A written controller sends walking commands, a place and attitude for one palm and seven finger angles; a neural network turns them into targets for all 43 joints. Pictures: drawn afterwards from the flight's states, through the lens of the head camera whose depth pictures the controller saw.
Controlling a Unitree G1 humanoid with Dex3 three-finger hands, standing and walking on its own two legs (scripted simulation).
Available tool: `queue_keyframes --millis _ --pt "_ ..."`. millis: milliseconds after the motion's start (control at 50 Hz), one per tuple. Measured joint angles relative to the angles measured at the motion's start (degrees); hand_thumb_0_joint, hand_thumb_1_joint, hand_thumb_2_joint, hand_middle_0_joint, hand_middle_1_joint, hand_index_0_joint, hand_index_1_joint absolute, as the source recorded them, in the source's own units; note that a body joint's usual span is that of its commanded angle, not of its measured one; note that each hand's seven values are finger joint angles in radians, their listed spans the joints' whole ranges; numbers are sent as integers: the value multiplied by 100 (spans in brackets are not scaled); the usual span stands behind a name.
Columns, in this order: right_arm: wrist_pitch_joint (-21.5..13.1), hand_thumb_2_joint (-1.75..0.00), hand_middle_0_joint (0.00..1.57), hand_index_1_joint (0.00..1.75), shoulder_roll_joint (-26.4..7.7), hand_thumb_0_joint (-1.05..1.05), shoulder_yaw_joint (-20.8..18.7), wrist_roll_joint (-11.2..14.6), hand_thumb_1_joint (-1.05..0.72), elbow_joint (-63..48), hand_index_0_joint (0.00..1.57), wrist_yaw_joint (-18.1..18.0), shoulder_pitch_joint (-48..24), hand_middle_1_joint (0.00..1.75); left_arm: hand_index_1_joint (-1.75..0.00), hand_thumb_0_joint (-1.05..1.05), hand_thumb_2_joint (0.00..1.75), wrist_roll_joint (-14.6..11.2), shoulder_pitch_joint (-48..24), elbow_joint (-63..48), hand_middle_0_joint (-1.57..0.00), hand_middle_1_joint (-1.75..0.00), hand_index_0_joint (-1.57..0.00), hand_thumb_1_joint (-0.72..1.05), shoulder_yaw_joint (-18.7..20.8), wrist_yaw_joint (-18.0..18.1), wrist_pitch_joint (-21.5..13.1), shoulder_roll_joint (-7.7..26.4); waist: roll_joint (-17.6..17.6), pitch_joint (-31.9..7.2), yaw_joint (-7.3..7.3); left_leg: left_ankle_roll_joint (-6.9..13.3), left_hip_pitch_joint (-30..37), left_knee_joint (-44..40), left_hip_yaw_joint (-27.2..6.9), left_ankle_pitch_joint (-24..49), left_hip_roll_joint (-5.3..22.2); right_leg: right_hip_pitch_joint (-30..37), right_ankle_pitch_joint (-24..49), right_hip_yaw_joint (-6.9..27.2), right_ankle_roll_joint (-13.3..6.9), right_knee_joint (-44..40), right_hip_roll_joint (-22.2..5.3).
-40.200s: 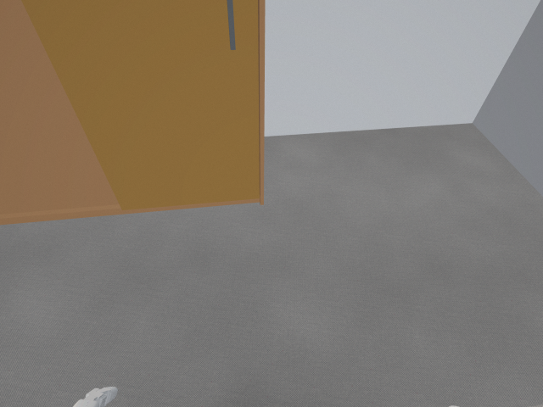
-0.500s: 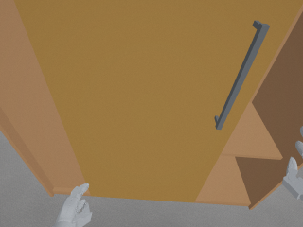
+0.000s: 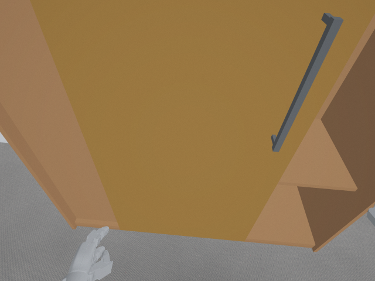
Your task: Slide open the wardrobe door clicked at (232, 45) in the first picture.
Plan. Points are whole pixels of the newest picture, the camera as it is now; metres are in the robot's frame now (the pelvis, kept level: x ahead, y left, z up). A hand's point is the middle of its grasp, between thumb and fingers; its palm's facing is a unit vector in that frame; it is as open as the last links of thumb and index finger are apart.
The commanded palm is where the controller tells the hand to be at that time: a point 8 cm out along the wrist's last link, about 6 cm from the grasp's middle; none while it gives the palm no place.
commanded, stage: step back with the hand held close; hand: right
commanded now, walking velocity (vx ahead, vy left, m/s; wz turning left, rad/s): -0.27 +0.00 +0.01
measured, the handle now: (296, 94) +0.47 -0.24 +0.19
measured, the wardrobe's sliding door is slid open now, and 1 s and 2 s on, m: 0.38 0.38 0.38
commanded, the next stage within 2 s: stop stepping back and stand still in 1.02 s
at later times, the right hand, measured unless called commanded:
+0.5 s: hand out of the picture +0.13 -0.30 +0.15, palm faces +0.47 +0.76 -0.46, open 7.4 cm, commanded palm +0.08 -0.33 +0.17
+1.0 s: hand out of the picture +0.07 -0.31 +0.15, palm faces +0.46 +0.77 -0.44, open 7.4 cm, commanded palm +0.02 -0.32 +0.17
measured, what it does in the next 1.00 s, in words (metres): walks backwards: left foot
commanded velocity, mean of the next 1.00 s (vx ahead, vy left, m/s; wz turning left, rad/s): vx -0.32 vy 0.00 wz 0.04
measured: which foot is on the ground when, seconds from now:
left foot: down 0.00-0.74, up 0.76-0.98, down 1.00-1.00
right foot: down 0.00-1.00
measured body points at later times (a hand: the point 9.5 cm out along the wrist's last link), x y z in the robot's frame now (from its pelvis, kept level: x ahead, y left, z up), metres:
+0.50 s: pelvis -0.06 -0.03 -0.02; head -0.05 -0.04 +0.43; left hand +0.13 +0.20 -0.08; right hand +0.10 -0.34 +0.18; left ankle +0.00 +0.10 -0.74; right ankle +0.03 -0.09 -0.74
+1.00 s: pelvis -0.12 -0.02 -0.02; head -0.09 -0.06 +0.43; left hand +0.07 +0.19 -0.08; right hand +0.04 -0.35 +0.18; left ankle -0.25 +0.11 -0.74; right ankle +0.03 -0.09 -0.74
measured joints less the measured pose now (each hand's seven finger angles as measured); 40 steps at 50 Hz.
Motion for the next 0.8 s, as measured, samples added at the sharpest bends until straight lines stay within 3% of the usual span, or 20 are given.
queue_keyframes --millis 160,280,380,540,660,740,800 --pt "-74 -90 21 30 -122 2 167 -24 -89 -357 21 47 596 30 -30 1 90 -48 1 -277 -21 -30 -20 91 150 59 235 63 100 82 174 -132 -503 250 -132 37 139 -342 138 -154 -138 -33 115" --pt "-207 -89 21 30 -421 2 -152 -62 -89 -608 21 -5 609 31 -30 1 90 -60 96 -388 -21 -30 -20 91 137 99 228 -21 308 168 144 -191 -773 584 -159 -7 236 -521 188 -196 -226 97 196" --pt "-349 -89 21 30 -349 2 -294 -170 -89 -592 21 -43 433 30 -30 1 90 -56 118 -424 -21 -30 -20 91 114 88 62 -40 301 155 139 -255 -996 939 -268 -106 261 -744 177 -167 -298 361 261" --pt "-495 -90 21 30 -85 2 -242 -356 -89 -408 21 -24 231 30 -30 1 90 -24 162 -345 -21 -30 -20 90 85 48 -123 -140 291 177 119 -214 -1244 1188 -416 -123 94 -1147 -103 7 -287 799 278" --pt "-657 -90 21 30 -69 2 -178 -315 -89 -805 21 -99 279 30 -30 1 90 40 181 -222 -21 -30 -21 90 78 -6 -256 -151 427 223 64 -184 -1347 1047 -362 93 46 -1373 -317 87 -130 928 241" --pt "-797 -90 21 30 -218 2 -208 -309 -89 -951 21 -150 202 30 -30 1 90 42 160 -179 -21 -30 -21 90 107 26 -308 -126 445 251 134 -218 -1404 1071 -363 71 -25 -1422 64 106 -211 878 190" --pt "-846 -90 21 30 -337 2 -305 -388 -89 -790 21 -104 28 31 -30 1 90 62 179 -192 -21 -30 -21 90 173 73 -379 -131 306 258 270 -221 -1488 1935 -518 -430 -251 -1465 408 172 -347 753 112"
